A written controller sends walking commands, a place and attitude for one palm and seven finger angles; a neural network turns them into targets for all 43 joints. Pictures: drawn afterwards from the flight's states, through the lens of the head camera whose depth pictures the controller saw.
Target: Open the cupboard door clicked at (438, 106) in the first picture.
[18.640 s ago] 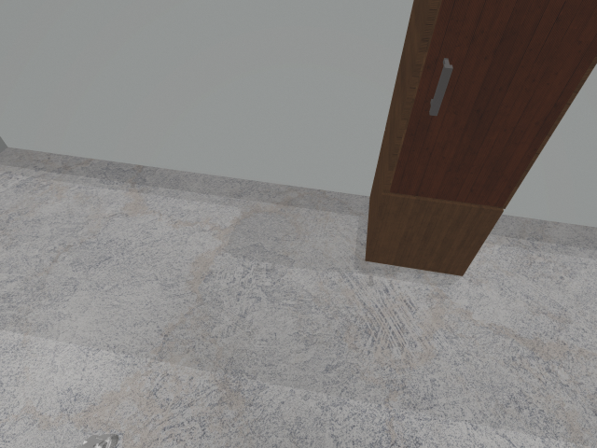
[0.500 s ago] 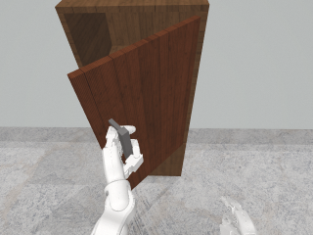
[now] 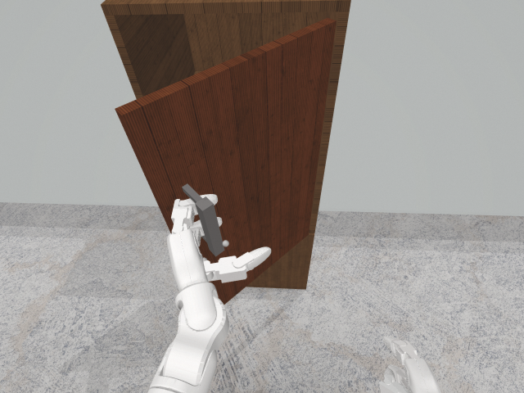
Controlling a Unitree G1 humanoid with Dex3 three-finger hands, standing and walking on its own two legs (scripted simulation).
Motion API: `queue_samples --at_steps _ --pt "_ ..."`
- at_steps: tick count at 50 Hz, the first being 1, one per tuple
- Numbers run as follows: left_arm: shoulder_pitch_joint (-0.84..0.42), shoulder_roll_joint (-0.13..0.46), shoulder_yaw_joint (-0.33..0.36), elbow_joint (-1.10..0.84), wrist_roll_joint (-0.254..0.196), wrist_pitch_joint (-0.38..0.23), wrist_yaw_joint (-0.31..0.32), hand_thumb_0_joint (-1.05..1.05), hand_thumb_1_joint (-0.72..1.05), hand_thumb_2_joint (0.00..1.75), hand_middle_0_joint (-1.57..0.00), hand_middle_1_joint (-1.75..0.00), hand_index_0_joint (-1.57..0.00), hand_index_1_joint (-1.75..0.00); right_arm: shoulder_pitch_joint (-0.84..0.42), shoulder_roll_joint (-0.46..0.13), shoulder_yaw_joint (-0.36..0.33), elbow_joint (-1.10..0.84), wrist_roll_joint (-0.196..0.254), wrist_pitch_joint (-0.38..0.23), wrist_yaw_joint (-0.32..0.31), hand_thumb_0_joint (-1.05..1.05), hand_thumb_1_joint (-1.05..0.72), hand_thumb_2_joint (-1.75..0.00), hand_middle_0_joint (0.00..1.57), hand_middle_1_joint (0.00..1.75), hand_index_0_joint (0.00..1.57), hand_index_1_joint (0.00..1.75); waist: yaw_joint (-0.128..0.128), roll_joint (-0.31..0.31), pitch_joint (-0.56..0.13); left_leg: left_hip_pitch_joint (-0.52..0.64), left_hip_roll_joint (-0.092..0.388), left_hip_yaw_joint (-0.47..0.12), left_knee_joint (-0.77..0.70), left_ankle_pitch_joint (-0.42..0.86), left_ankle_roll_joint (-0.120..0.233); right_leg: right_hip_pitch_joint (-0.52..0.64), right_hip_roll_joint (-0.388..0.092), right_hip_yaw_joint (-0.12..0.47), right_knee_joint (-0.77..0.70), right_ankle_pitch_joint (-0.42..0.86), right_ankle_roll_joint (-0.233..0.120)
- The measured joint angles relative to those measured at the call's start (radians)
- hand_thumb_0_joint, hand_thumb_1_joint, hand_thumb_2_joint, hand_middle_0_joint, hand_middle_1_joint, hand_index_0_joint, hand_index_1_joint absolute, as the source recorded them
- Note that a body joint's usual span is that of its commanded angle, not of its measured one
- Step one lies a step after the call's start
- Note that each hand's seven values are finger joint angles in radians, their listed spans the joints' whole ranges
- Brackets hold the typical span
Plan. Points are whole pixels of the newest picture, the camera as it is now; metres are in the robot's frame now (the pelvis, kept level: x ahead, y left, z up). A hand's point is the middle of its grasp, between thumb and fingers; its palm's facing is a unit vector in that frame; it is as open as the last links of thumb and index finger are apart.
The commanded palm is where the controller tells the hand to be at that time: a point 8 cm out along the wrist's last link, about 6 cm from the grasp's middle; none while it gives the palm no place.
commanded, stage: open thumb and fingers to let go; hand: left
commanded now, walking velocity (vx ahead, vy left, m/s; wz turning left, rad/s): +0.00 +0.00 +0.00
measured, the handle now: (203, 221) +0.36 +0.11 +0.08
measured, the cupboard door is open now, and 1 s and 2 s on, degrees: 45 47 47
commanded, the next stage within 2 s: slide the hand sideways off the handle in 0.34 s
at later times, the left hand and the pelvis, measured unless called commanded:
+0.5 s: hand (226, 242) +0.32 +0.07 +0.08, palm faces +0.28 -0.96 -0.04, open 15.1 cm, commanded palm +0.28 +0.11 +0.07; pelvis -0.01 +0.02 +0.00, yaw -1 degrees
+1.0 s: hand (215, 278) +0.26 +0.08 +0.08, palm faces -0.08 -1.00 -0.02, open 16.3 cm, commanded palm +0.23 +0.14 +0.07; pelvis +0.00 +0.03 +0.00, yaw -2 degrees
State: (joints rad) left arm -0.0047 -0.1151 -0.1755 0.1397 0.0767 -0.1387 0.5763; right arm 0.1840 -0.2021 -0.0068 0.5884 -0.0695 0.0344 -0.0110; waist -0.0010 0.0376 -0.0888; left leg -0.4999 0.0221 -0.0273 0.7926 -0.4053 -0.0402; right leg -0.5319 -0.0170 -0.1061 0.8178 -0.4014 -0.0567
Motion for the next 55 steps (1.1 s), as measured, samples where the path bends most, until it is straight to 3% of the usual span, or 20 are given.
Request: queue_samples --at_steps 8,15,23,25,27,30,32,35,41,46,55 --pt "-0.049 -0.004 -0.013 0.047 0.008 0.004 0.034 -0.01 -0.43 0.33 -0.28 -1.05 -0.28 -1.06 0.006 0.011 0.003 0.002 0.0 -0.001 0.006 0.01 -0.91 -0.9 0.2 0.3 0.2 0.3 -0.006 0.0 0.0 -0.015 -0.002 0.011 0.02 -0.005 0.007 -0.015 -0.002 0.011 0.012 0.004 0.008" --pt "-0.096 -0.009 -0.019 0.088 0.007 0.009 0.052 -0.01 -0.48 0.3 -0.25 -0.78 -0.25 -0.78 0.0 0.021 0.011 0.014 -0.002 0.003 0.006 0.01 -0.91 -0.9 0.2 0.3 0.2 0.3 -0.004 -0.001 0.003 -0.024 -0.005 0.017 0.027 -0.006 0.016 -0.023 -0.005 0.018 0.012 0.009 0.016" --pt "-0.103 -0.01 -0.034 0.09 -0.001 0.02 0.04 -0.02 -0.5 0.3 -0.36 -0.59 -0.34 -0.63 -0.009 0.023 0.013 0.012 0.0 0.008 0.012 0.01 -0.91 -0.9 0.2 0.3 0.2 0.3 0.005 0.0 0.001 -0.029 -0.009 0.02 0.032 -0.005 0.024 -0.025 -0.009 0.021 0.009 0.015 0.023" --pt "-0.089 0.008 -0.031 0.081 0.014 0.001 -0.029 -0.02 -0.5 0.3 -0.36 -0.55 -0.31 -0.6 -0.007 0.021 0.016 0.006 0.003 0.003 0.014 0.01 -0.91 -0.9 0.2 0.3 0.2 0.3 0.005 -0.006 0.006 -0.032 -0.014 0.021 0.036 -0.005 0.027 -0.029 -0.014 0.022 0.017 0.013 0.025" --pt "-0.067 0.06 -0.029 0.066 0.006 -0.037 -0.176 -0.02 -0.49 0.3 -0.33 -0.5 -0.27 -0.55 0.006 0.016 0.018 -0.012 0.013 -0.002 0.009 0.01 -0.91 -0.9 0.2 0.3 0.2 0.3 0.01 -0.01 0.011 -0.034 -0.017 0.022 0.04 -0.005 0.03 -0.032 -0.017 0.024 0.024 0.011 0.027" --pt "-0.046 0.144 -0.041 0.047 -0.059 -0.08 -0.392 -0.02 -0.5 0.3 -0.28 -0.43 -0.19 -0.46 0.03 -0.001 0.021 -0.039 0.04 -0.024 -0.001 0.01 -0.91 -0.9 0.2 0.3 0.2 0.3 0.012 0.001 0.023 -0.028 -0.019 0.021 0.048 -0.009 0.034 -0.022 -0.019 0.023 0.027 0.01 0.03" --pt "-0.039 0.161 -0.044 0.039 -0.116 -0.085 -0.469 -0.02 -0.5 0.3 -0.24 -0.39 -0.16 -0.42 0.041 -0.012 0.024 -0.049 0.056 -0.043 -0.007 0.01 -0.91 -0.9 0.2 0.3 0.2 0.3 0.011 0.01 0.03 -0.021 -0.02 0.023 0.049 -0.011 0.036 -0.014 -0.02 0.025 0.023 0.011 0.034" --pt "-0.021 0.14 -0.035 0.022 -0.149 -0.075 -0.48 -0.02 -0.5 0.3 -0.2 -0.35 -0.14 -0.37 0.053 -0.018 0.026 -0.059 0.067 -0.065 -0.005 0.01 -0.91 -0.9 0.2 0.3 0.2 0.3 0.008 0.01 0.033 -0.01 -0.022 0.033 0.039 -0.01 0.04 -0.008 -0.022 0.035 0.017 0.014 0.039" --pt "0.081 0.098 -0.047 -0.076 -0.091 -0.074 -0.423 -0.02 -0.5 0.3 -0.14 -0.31 -0.14 -0.32 0.079 -0.008 0.027 -0.09 0.059 -0.083 0.025 0.01 -0.91 -0.9 0.2 0.3 0.2 0.3 0.005 -0.004 0.022 -0.003 -0.023 0.05 0.03 -0.013 0.044 -0.012 -0.021 0.053 0.019 0.011 0.043" --pt "0.145 0.126 -0.06 -0.143 -0.068 -0.072 -0.435 -0.02 -0.5 0.3 -0.13 -0.3 -0.14 -0.31 0.075 -0.003 0.036 -0.105 0.055 -0.076 0.026 0.01 -0.91 -0.9 0.2 0.3 0.2 0.3 0.005 -0.009 0.027 -0.004 -0.018 0.05 0.041 -0.024 0.042 -0.014 -0.017 0.053 0.029 0.001 0.041" --pt "0.271 0.167 -0.013 -0.258 -0.11 -0.064 -0.482 -0.02 -0.5 0.3 -0.16 -0.31 -0.15 -0.31 0.062 -0.005 0.039 -0.122 0.058 -0.087 0.011 0.01 -0.91 -0.9 0.2 0.3 0.2 0.3 0.011 -0.003 0.023 -0.006 -0.013 0.04 0.049 -0.037 0.035 -0.012 -0.013 0.043 0.034 -0.014 0.036"
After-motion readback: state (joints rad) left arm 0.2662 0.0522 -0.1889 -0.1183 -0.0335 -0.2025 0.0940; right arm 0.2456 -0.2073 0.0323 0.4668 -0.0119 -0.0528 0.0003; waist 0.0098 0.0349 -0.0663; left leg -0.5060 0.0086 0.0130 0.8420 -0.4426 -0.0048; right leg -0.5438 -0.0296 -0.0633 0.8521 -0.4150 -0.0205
